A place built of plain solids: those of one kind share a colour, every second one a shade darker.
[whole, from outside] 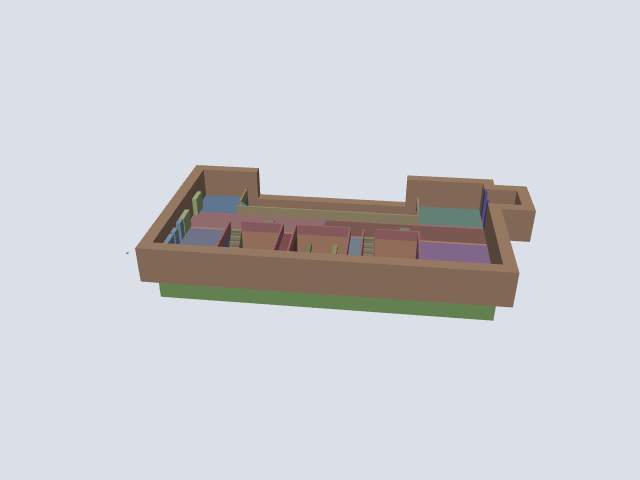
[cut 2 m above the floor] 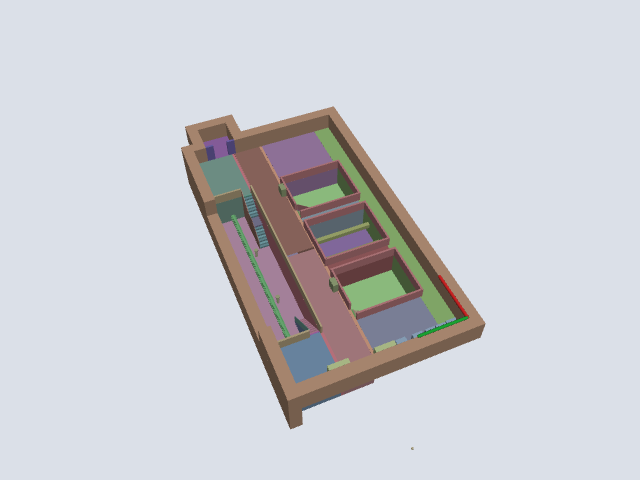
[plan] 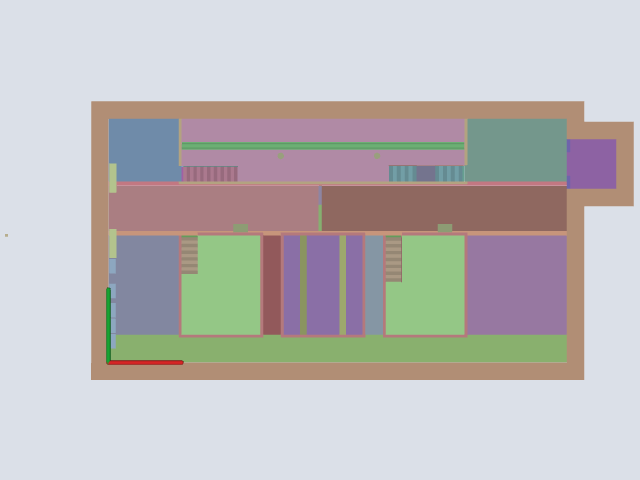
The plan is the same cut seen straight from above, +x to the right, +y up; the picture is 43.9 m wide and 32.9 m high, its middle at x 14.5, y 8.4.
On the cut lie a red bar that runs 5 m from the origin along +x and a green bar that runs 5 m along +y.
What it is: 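A filter house of a town's waterworks, its filters drained; a long hall whose floor is a grid of 3 empty concrete filter beds 2.5 m deep with narrow railed walks on the walls between them, an operating walk along the beds' fronts with control consoles before the beds, wash-out channels across the floor under gratings, and a pipe gallery sunk 3.3 m beside the walk, open above, with one water main on saddles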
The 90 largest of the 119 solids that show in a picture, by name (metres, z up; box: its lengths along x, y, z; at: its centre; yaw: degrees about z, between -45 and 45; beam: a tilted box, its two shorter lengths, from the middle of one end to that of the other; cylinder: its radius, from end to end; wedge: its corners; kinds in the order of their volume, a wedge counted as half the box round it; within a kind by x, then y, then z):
{
 "wall_plaster_1": {"box": [1.2, 19.1, 3.6], "at": [-0.59, 8.36, 1.4]},
 "wall_plaster_2": {"box": [7.4, 1.2, 6.94], "at": [2.51, 17.31, -0.27]},
 "wall_plaster_3": {"box": [21.8, 1.2, 3.6], "at": [14.71, 17.31, -1.94]},
 "wall_plaster_4": {"box": [33.8, 1.2, 3.6], "at": [15.71, -0.59, 1.4]},
 "wall_plaster_5": {"box": [9.4, 1.2, 6.94], "at": [27.91, 17.31, -0.27]},
 "wall_plaster_6": {"box": [1.2, 13.1, 3.6], "at": [32.01, 5.36, 1.4]},
 "wall_plaster_7": {"box": [1.2, 2.6, 3.6], "at": [32.01, 16.61, 1.4]},
 "wall_plaster_8": {"box": [4.6, 1.2, 3.6], "at": [33.71, 11.31, 1.4]},
 "wall_plaster_9": {"box": [4.6, 1.2, 3.6], "at": [33.71, 15.91, 1.4]},
 "wall_plaster_10": {"box": [1.2, 5.8, 3.6], "at": [35.41, 13.61, 1.4]},
 "floor_hall3b_tile_1": {"box": [16.79, 3.1, 3.74], "at": [23.02, 10.56, -1.87]},
 "floor_hall0a_tile_1": {"box": [31.4, 1.9, 2.86], "at": [15.71, 0.96, -1.43]},
 "floor_hall3a_tile_1": {"box": [14.39, 3.1, 3.74], "at": [7.21, 10.56, -1.87]},
 "floor_hall1d_tile_1": {"box": [7.0, 6.8, 2.86], "at": [27.91, 5.31, -1.43]},
 "floor_hall5b_tile_1": {"box": [7.0, 4.3, 3.74], "at": [27.91, 14.56, -1.87]},
 "floor_hall1a_tile_1": {"box": [5.0, 6.8, 2.86], "at": [2.51, 5.31, -1.43]},
 "floor_hall5a_tile_1": {"box": [5.0, 4.3, 3.74], "at": [2.51, 14.56, -1.87]},
 "floor_hall4a_tile_1": {"box": [31.4, 0.3, 3.74], "at": [15.71, 12.26, -1.87]},
 "floor_aisle_concrete_1": {"box": [19.4, 4.3, 0.4], "at": [14.71, 14.56, -3.54]},
 "floor_hall1b_tile_1": {"box": [1.6, 6.8, 2.86], "at": [11.21, 5.31, -1.43]},
 "floor_hall1c_tile_1": {"box": [1.6, 6.8, 2.86], "at": [18.21, 5.31, -1.43]},
 "floor_basins_concrete_1": {"box": [5.4, 6.8, 0.4], "at": [7.71, 5.31, -2.66]},
 "floor_basins_concrete_2": {"box": [5.4, 6.8, 0.4], "at": [21.71, 5.31, -2.66]},
 "floor_hall2a_tile_1": {"box": [31.4, 0.3, 2.86], "at": [15.71, 8.86, -1.43]},
 "rail_basins_1": {"box": [0.2, 6.8, 1.1], "at": [4.91, 5.31, 0.55]},
 "rail_basins_2": {"box": [5.8, 0.2, 1.1], "at": [7.71, 1.81, 0.55]},
 "rail_basins_3": {"box": [4.49, 0.2, 1.1], "at": [8.37, 8.81, 0.55]},
 "rail_basins_4": {"box": [0.2, 6.8, 1.1], "at": [10.51, 5.31, 0.55]},
 "rail_basins_5": {"box": [0.2, 6.8, 1.1], "at": [11.91, 5.31, 0.55]},
 "rail_basins_6": {"box": [5.8, 0.2, 1.1], "at": [14.71, 1.81, 0.55]},
 "rail_basins_7": {"box": [5.8, 0.2, 1.1], "at": [14.71, 8.81, 0.55]},
 "rail_basins_8": {"box": [0.2, 6.8, 1.1], "at": [17.51, 5.31, 0.55]},
 "rail_basins_9": {"box": [0.2, 6.8, 1.1], "at": [18.91, 5.31, 0.55]},
 "rail_basins_10": {"box": [5.8, 0.2, 1.1], "at": [21.71, 1.81, 0.55]},
 "rail_basins_11": {"box": [4.5, 0.2, 1.1], "at": [22.36, 8.81, 0.55]},
 "rail_basins_12": {"box": [0.2, 6.8, 1.1], "at": [24.51, 5.31, 0.55]},
 "floor_basins_gravel_1": {"box": [5.4, 6.8, 0.4], "at": [14.71, 5.31, -2.66]},
 "step_aislea_1": {"box": [0.35, 1.07, 1.09], "at": [20.48, 12.95, -2.84]},
 "step_aislea_2": {"box": [0.35, 1.07, 1.3], "at": [20.74, 12.95, -2.74]},
 "step_aislea_3": {"box": [0.35, 1.07, 1.51], "at": [21.01, 12.95, -2.63]},
 "step_aislea_4": {"box": [0.35, 1.07, 1.93], "at": [22.57, 12.95, -2.43]},
 "step_aislea_5": {"box": [0.35, 1.07, 2.14], "at": [22.84, 12.95, -2.32]},
 "step_aislea_6": {"box": [0.35, 1.07, 2.35], "at": [23.1, 12.95, -2.22]},
 "step_aislea_7": {"box": [0.35, 1.07, 2.56], "at": [23.37, 12.95, -2.11]},
 "step_aislea_8": {"box": [0.35, 1.07, 2.76], "at": [23.64, 12.95, -2.01]},
 "step_aislea_9": {"box": [0.35, 1.07, 2.97], "at": [23.91, 12.95, -1.9]},
 "step_aislea_10": {"box": [0.35, 1.07, 3.18], "at": [24.18, 12.95, -1.8]},
 "step_aisleb_1": {"box": [0.29, 1.02, 3.19], "at": [5.22, 12.92, -1.79]},
 "step_aisleb_2": {"box": [0.29, 1.02, 3.0], "at": [5.45, 12.92, -1.89]},
 "step_aisleb_3": {"box": [0.29, 1.02, 2.8], "at": [5.68, 12.92, -1.99]},
 "step_aisleb_4": {"box": [0.29, 1.02, 2.6], "at": [5.91, 12.92, -2.09]},
 "step_aisleb_5": {"box": [0.29, 1.02, 2.41], "at": [6.15, 12.92, -2.19]},
 "step_aisleb_6": {"box": [0.29, 1.02, 2.21], "at": [6.38, 12.92, -2.28]},
 "step_aisleb_7": {"box": [0.29, 1.02, 2.01], "at": [6.61, 12.92, -2.38]},
 "step_aisleb_8": {"box": [0.29, 1.02, 1.82], "at": [6.84, 12.92, -2.48]},
 "step_aisleb_9": {"box": [0.29, 1.02, 1.62], "at": [7.08, 12.92, -2.58]},
 "step_aisleb_10": {"box": [0.29, 1.02, 1.43], "at": [7.31, 12.92, -2.68]},
 "step_basins_1": {"box": [1.11, 0.29, 1.49], "at": [5.56, 7.59, -1.77]},
 "step_basins_2": {"box": [1.11, 0.29, 1.69], "at": [5.56, 7.82, -1.67]},
 "step_basins_3": {"box": [1.11, 0.29, 1.9], "at": [5.56, 8.05, -1.56]},
 "step_basins_4": {"box": [1.11, 0.29, 2.1], "at": [5.56, 8.28, -1.46]},
 "step_basins_5": {"box": [1.11, 0.29, 2.31], "at": [5.57, 8.51, -1.36]},
 "step_basins_6": {"box": [1.06, 0.29, 1.46], "at": [19.54, 7.33, -1.78]},
 "step_basins_7": {"box": [1.06, 0.29, 1.63], "at": [19.54, 7.56, -1.69]},
 "step_basins_8": {"box": [1.06, 0.29, 1.81], "at": [19.54, 7.8, -1.61]},
 "step_basins_9": {"box": [1.06, 0.29, 1.98], "at": [19.54, 8.03, -1.52]},
 "step_basins_10": {"box": [1.06, 0.29, 2.16], "at": [19.54, 8.27, -1.43]},
 "step_basins_11": {"box": [1.05, 0.29, 2.33], "at": [19.54, 8.5, -1.34]},
 "rail_aisle_1": {"box": [0.2, 3.23, 1.1], "at": [4.91, 15.09, 0.55]},
 "rail_aisle_2": {"box": [19.8, 0.2, 1.1], "at": [14.71, 12.31, 0.55]},
 "rail_aisle_3": {"box": [0.2, 3.18, 1.1], "at": [24.51, 15.12, 0.55]},
 "floor_lobby_tile_1": {"box": [3.4, 3.4, 0.4], "at": [33.11, 13.61, -0.2]},
 "cabinet_1": {"box": [0.45, 1.0, 1.94], "at": [0.28, 1.46, 0.97]},
 "cabinet_2": {"box": [0.45, 1.0, 1.84], "at": [0.28, 2.52, 0.92]},
 "cabinet_3": {"box": [0.45, 1.0, 1.82], "at": [0.28, 3.58, 0.91]},
 "cabinet_4": {"box": [0.45, 1.0, 1.83], "at": [0.28, 4.9, 0.91]},
 "cabinet_5": {"box": [0.45, 1.0, 1.93], "at": [0.28, 6.6, 0.96]},
 "shelf_1": {"box": [0.5, 2.0, 1.94], "at": [0.3, 8.16, 0.97]},
 "shelf_2": {"box": [0.5, 2.0, 1.93], "at": [0.3, 12.64, 0.97]},
 "pipe_main_metal_1": {"box": [19.36, 0.09, 0.38], "at": [14.71, 14.7, -2.68]},
 "pipe_main_metal_2": {"box": [19.36, 0.21, 0.52], "at": [14.71, 14.85, -2.68]},
 "pipe_main_metal_3": {"box": [19.36, 0.09, 0.38], "at": [14.71, 15.0, -2.68]},
 "launder_concrete_1": {"box": [0.45, 6.84, 0.5], "at": [13.36, 5.31, -1.2]},
 "launder_concrete_2": {"box": [0.45, 6.84, 0.5], "at": [16.06, 5.31, -1.2]},
 "floor_aislea_l1a_1": {"box": [1.31, 1.07, 1.72], "at": [21.76, 12.95, -2.53]},
 "floor_drains_concrete_1": {"box": [0.22, 3.1, 3.09], "at": [14.51, 10.56, -2.19]},
 "wall_metal_1": {"box": [0.25, 0.9, 3.6], "at": [31.54, 12.36, 1.4]},
 "wall_metal_2": {"box": [0.25, 0.9, 3.6], "at": [31.54, 14.86, 1.4]},
 "console_1": {"box": [1.0, 0.56, 1.08], "at": [9.06, 9.21, 0.54]},
 "console_2": {"box": [1.0, 0.56, 1.08], "at": [23.06, 9.21, 0.54]}
}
